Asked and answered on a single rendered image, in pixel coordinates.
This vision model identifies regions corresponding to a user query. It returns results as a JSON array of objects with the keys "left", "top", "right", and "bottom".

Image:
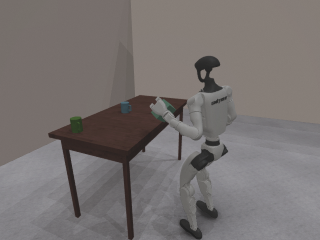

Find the robot left hand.
[{"left": 150, "top": 97, "right": 168, "bottom": 116}]

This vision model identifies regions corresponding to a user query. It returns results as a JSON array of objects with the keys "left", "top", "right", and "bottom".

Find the left robot upper arm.
[{"left": 186, "top": 93, "right": 204, "bottom": 141}]

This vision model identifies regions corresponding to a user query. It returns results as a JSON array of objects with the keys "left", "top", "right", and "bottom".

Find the right robot upper arm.
[{"left": 220, "top": 85, "right": 237, "bottom": 122}]

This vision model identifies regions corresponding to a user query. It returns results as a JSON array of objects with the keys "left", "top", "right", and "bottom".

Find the sponge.
[{"left": 151, "top": 99, "right": 176, "bottom": 122}]

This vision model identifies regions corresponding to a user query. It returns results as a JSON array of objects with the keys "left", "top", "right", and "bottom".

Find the left robot shin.
[{"left": 179, "top": 187, "right": 198, "bottom": 231}]

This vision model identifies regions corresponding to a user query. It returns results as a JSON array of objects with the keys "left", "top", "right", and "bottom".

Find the left robot forearm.
[{"left": 162, "top": 110, "right": 199, "bottom": 139}]

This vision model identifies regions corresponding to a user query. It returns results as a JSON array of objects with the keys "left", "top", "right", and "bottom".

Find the humanoid robot torso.
[{"left": 197, "top": 83, "right": 228, "bottom": 163}]

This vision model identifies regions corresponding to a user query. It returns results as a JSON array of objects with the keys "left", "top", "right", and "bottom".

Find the table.
[{"left": 48, "top": 95, "right": 188, "bottom": 240}]

